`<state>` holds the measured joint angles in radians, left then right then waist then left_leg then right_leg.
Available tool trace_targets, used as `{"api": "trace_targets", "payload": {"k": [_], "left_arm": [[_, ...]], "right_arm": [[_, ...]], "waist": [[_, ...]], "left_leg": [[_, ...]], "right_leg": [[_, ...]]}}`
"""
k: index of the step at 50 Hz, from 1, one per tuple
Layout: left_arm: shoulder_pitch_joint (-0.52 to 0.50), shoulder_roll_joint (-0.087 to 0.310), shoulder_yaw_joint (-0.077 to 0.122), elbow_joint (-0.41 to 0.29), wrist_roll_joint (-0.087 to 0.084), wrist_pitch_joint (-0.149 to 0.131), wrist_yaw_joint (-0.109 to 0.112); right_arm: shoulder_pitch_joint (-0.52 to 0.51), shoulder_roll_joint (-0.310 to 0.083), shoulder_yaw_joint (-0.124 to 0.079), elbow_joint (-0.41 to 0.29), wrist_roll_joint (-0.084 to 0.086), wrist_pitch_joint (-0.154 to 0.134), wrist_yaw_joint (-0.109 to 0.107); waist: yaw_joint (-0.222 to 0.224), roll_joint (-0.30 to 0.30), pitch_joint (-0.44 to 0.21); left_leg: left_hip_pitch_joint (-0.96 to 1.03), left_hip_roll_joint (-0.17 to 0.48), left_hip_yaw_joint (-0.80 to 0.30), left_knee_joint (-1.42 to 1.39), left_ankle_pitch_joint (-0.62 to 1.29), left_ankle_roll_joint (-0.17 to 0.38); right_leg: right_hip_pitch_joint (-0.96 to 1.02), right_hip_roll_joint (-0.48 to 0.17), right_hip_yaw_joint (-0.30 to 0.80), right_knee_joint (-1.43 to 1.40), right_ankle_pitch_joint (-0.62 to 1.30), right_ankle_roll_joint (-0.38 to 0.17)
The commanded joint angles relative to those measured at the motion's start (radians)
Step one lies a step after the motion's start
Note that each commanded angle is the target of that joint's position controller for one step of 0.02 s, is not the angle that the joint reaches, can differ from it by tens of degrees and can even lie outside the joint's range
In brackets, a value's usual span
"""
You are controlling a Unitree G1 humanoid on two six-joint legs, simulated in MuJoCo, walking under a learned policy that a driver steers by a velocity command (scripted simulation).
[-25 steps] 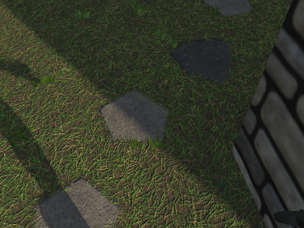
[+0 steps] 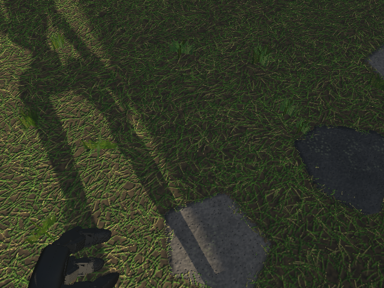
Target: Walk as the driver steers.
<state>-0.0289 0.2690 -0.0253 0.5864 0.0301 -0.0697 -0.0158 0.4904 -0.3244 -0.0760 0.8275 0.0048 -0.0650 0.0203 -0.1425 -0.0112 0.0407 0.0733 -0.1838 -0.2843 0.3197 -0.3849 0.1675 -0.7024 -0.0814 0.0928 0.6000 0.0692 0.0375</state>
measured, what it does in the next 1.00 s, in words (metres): walks ahead, turning right: right foot, then left foot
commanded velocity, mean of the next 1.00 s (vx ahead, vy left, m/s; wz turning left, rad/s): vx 1.00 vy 0.00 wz -0.26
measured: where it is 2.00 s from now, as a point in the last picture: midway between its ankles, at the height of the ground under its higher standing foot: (237, 51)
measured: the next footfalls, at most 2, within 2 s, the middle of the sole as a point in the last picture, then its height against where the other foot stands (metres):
right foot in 0.06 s outside the picture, level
left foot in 0.48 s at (133, 260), level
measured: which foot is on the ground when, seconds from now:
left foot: down 0.00-0.08, up 0.10-0.46, down 0.48-0.92, up 0.94-1.00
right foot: up 0.00-0.04, down 0.06-0.50, up 0.52-0.90, down 0.92-1.00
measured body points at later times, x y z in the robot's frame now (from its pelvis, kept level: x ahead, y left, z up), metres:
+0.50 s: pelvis +0.43 +0.01 -0.01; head +0.45 +0.02 +0.44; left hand +0.28 +0.25 -0.14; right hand +0.75 -0.14 -0.03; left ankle +0.52 +0.12 -0.73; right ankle +0.25 -0.17 -0.71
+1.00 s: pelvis +0.87 -0.02 -0.04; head +0.90 -0.03 +0.41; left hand +1.09 +0.20 -0.14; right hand +0.85 -0.29 -0.16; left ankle +0.68 +0.16 -0.58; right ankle +0.95 -0.05 -0.73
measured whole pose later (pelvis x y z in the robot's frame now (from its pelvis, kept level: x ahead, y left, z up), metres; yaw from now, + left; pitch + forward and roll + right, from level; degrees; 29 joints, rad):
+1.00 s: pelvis +0.87 -0.02 -0.04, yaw -19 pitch +0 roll +0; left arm 0.17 0.34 0.06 0.75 0.02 0.00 -0.03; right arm 0.32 -0.24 -0.01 0.82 -0.04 -0.08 -0.01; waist -0.01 -0.02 0.06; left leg -0.16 0.03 0.03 1.40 -0.37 -0.02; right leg -0.51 0.16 -0.12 0.76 -0.26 -0.21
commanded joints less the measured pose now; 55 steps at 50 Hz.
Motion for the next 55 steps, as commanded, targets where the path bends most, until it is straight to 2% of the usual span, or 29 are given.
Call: {"api": "trace_targets", "payload": {"k": [1,3,4,5,6,8,11,15,18,21,23,24,25,26,27,29,31,33,34,39,41,44,45,46,47,48,49,51,55], "left_arm": [[0.064,0.157,0.056,-0.037,-0.011,-0.017,0.016],[0.422,0.253,0.101,0.048,-0.013,-0.028,0.04],[0.605,0.311,0.12,0.066,0.029,-0.03,0.065],[0.48,0.372,0.134,0.058,0.041,-0.023,0.051],[0.344,0.246,0.123,0.029,0.025,-0.01,0.045],[0.29,0.13,0.098,0.063,0.033,-0.003,0.034],[0.387,0.091,0.082,0.178,0.016,-0.038,0.03],[0.402,0.11,0.082,0.246,-0.037,-0.059,0.023],[0.378,0.178,0.103,0.245,-0.021,-0.061,-0.001],[0.419,0.229,0.111,0.271,-0.032,-0.06,-0.011],[0.454,0.244,0.108,0.293,-0.043,-0.056,-0.005],[0.441,0.232,0.105,0.284,-0.047,-0.058,-0.007],[0.443,0.095,0.078,0.242,-0.032,-0.055,-0.005],[0.528,0.068,0.073,0.2,-0.076,-0.045,0.001],[0.45,0.124,0.083,0.211,-0.055,-0.026,0.008],[0.372,0.099,0.08,0.22,-0.026,-0.006,-0.007],[0.38,0.054,0.073,0.206,-0.005,0.026,-0.023],[0.283,0.045,0.074,0.175,-0.008,0.053,-0.033],[0.261,0.027,0.064,0.142,-0.005,0.057,-0.04],[0.05,0.038,0.049,0.054,-0.01,0.056,-0.084],[0.016,0.045,0.044,0.043,-0.008,0.055,-0.09],[0.277,0.13,0.073,0.109,-0.013,0.054,-0.07],[0.491,0.179,0.099,0.171,-0.012,0.053,-0.055],[0.621,0.227,0.13,0.222,-0.015,0.056,-0.029],[0.522,0.302,0.148,0.219,-0.028,0.067,-0.007],[0.479,0.404,0.172,0.166,-0.002,0.079,-0.007],[0.464,0.35,0.172,0.143,-0.008,0.081,0.003],[0.4,0.256,0.148,0.171,-0.014,0.063,0.013],[0.35,0.202,0.124,0.159,-0.028,0.008,0.011]], "right_arm": [[-0.087,-0.193,-0.049,-0.066,-0.006,-0.019,-0.011],[-0.151,-0.2,-0.048,-0.084,-0.018,-0.028,-0.003],[-0.139,-0.048,-0.006,-0.116,-0.021,-0.034,-0.006],[0.018,0.007,0.02,-0.172,0.025,-0.021,-0.009],[-0.083,-0.094,0.012,-0.129,-0.022,0.002,-0.018],[-0.196,-0.119,0.001,-0.134,-0.035,0.01,0.008],[-0.25,-0.013,0.037,-0.172,-0.045,0.017,0.029],[-0.428,-0.048,0.052,-0.266,-0.07,0.021,0.035],[-0.536,-0.037,0.077,-0.293,-0.044,0.011,0.062],[-0.507,-0.08,0.06,-0.26,-0.042,0.013,0.047],[-0.267,-0.113,0.035,-0.186,-0.056,0.0,0.012],[-0.123,-0.16,0.012,-0.146,-0.071,-0.007,-0.01],[0.007,-0.247,-0.009,-0.12,-0.098,-0.018,-0.025],[-0.046,-0.262,-0.014,-0.148,-0.091,-0.012,-0.028],[-0.15,-0.164,-0.001,-0.148,-0.067,-0.011,-0.027],[-0.18,-0.065,0.016,-0.117,-0.057,-0.025,-0.016],[-0.178,-0.057,0.016,-0.084,-0.037,-0.034,-0.024],[-0.147,0.003,0.031,-0.04,-0.015,-0.053,-0.015],[-0.143,-0.031,0.024,-0.037,-0.016,-0.064,-0.015],[-0.165,-0.039,0.024,-0.007,-0.024,-0.074,-0.026],[-0.123,-0.09,0.018,0.005,-0.025,-0.073,-0.035],[-0.142,-0.191,-0.007,-0.013,-0.038,-0.032,-0.061],[-0.191,-0.208,-0.013,-0.034,-0.044,-0.013,-0.063],[-0.198,-0.193,-0.013,-0.035,-0.052,-0.005,-0.05],[-0.196,-0.028,0.03,-0.073,-0.066,-0.018,-0.028],[-0.134,-0.052,0.036,-0.194,-0.032,-0.039,-0.025],[-0.229,-0.103,0.04,-0.2,-0.046,-0.065,-0.027],[-0.282,-0.092,0.047,-0.189,-0.057,-0.069,-0.029],[-0.289,-0.047,0.064,-0.207,-0.087,0.01,-0.024]], "waist": [[0.12,0.072,-0.066],[0.313,0.055,-0.259],[0.337,-0.105,-0.396],[0.173,-0.445,-0.481],[0.191,-0.228,-0.291],[0.196,-0.028,-0.138],[0.17,-0.087,-0.053],[0.115,-0.096,0.03],[0.118,-0.06,0.034],[0.092,-0.037,0.015],[-0.015,-0.01,-0.12],[-0.082,0.006,-0.208],[-0.066,0.203,-0.322],[0.022,0.305,-0.404],[0.054,0.146,-0.22],[0.079,0.061,-0.04],[0.128,0.122,-0.02],[0.132,0.07,0.041],[0.149,0.113,0.028],[0.161,0.033,0.098],[0.159,0.034,0.082],[0.32,0.125,-0.092],[0.417,0.125,-0.19],[0.446,0.051,-0.234],[0.313,-0.212,-0.132],[0.241,-0.284,-0.363],[0.275,-0.061,-0.306],[0.175,0.126,-0.057],[0.089,0.118,0.024]], "left_leg": [[-0.199,0.189,-0.154,0.111,0.836,0.011],[-0.271,0.142,-0.113,0.533,0.848,-0.032],[-0.455,0.087,-0.001,0.894,0.222,-0.026],[-0.726,0.028,0.123,1.109,-0.145,-0.042],[-0.812,0.124,0.154,1.135,0.0,-0.033],[-0.776,0.189,0.18,1.035,0.122,-0.048],[-0.771,0.19,0.148,0.923,0.086,-0.066],[-0.831,0.245,0.2,0.648,0.176,-0.116],[-0.509,0.206,0.293,0.43,0.315,-0.127],[-0.366,0.175,0.307,0.354,0.297,-0.099],[-0.091,0.115,0.324,0.269,0.224,-0.089],[0.129,0.191,0.259,0.266,0.174,-0.086],[0.284,0.487,-0.076,0.181,-0.171,-0.091],[0.287,0.647,-0.557,-0.046,-0.369,-0.036],[0.144,0.593,-0.445,-0.071,-0.348,-0.03],[-0.051,0.497,-0.106,-0.068,0.065,-0.053],[-0.121,0.47,0.023,-0.132,0.11,-0.048],[-0.126,0.422,0.183,-0.17,0.292,-0.081],[-0.128,0.458,0.197,-0.19,0.33,-0.062],[-0.173,0.356,0.512,-0.245,0.611,-0.114],[-0.121,0.36,0.56,-0.192,0.986,-0.136],[-0.024,0.42,0.548,0.212,1.502,-0.152],[-0.096,0.435,0.521,0.485,1.477,-0.136],[-0.265,0.366,0.517,0.845,1.036,-0.139],[-0.598,0.185,0.487,1.231,-0.039,-0.164],[-0.913,0.12,0.262,1.43,-0.128,-0.191],[-0.986,0.187,0.182,1.352,-0.026,-0.175],[-0.882,0.263,0.192,1.14,0.038,-0.178],[-0.688,0.322,0.225,0.868,0.004,-0.24]], "right_leg": [[0.442,0.101,-0.042,-0.071,-0.046,-0.023],[0.803,0.061,-0.01,-0.037,-0.22,-0.041],[1.039,-0.223,0.258,-0.06,-0.637,-0.067],[1.114,-0.45,0.903,-0.34,-1.0,-0.173],[0.95,-0.353,0.81,-0.386,-1.115,-0.171],[0.748,-0.248,0.435,-0.334,-0.643,-0.149],[0.645,-0.153,0.247,-0.356,-0.371,-0.178],[0.577,-0.144,0.179,-0.471,-0.222,-0.228],[0.378,-0.088,0.062,-0.567,-0.04,-0.211],[0.464,-0.108,0.026,-0.481,0.307,-0.202],[0.486,-0.071,0.001,-0.118,0.555,-0.185],[0.344,-0.017,-0.001,0.133,0.376,-0.179],[0.173,0.066,-0.016,0.492,-0.366,-0.171],[0.0,0.12,0.02,0.716,-0.528,-0.181],[-0.073,0.049,0.023,0.746,-0.407,-0.18],[-0.054,-0.022,0.011,0.669,-0.323,-0.165],[-0.04,-0.055,-0.009,0.655,-0.313,-0.133],[-0.094,-0.063,-0.025,0.658,-0.28,-0.121],[-0.108,-0.071,-0.033,0.637,-0.24,-0.117],[0.0,-0.017,-0.188,0.299,-0.019,-0.146],[0.131,0.063,-0.28,0.18,0.003,-0.184],[0.423,0.17,-0.297,0.161,-0.138,-0.239],[0.645,0.185,-0.248,0.138,-0.192,-0.273],[0.863,0.176,-0.162,0.073,-0.266,-0.301],[0.917,0.02,0.11,0.061,-0.181,-0.337],[1.204,-0.156,0.652,-0.159,-0.326,-0.555],[1.134,-0.18,0.753,-0.331,-0.507,-0.515],[0.769,-0.105,0.578,-0.382,-0.41,-0.422],[0.387,0.036,0.343,-0.418,-0.217,-0.402]]}}
Velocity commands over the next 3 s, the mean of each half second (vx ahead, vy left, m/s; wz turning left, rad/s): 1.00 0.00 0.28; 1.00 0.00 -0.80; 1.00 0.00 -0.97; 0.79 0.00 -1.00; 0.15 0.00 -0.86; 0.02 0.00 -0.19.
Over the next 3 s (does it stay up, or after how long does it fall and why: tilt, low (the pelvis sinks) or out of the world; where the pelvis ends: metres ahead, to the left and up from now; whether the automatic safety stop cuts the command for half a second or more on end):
stays up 1.63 -0.60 0.01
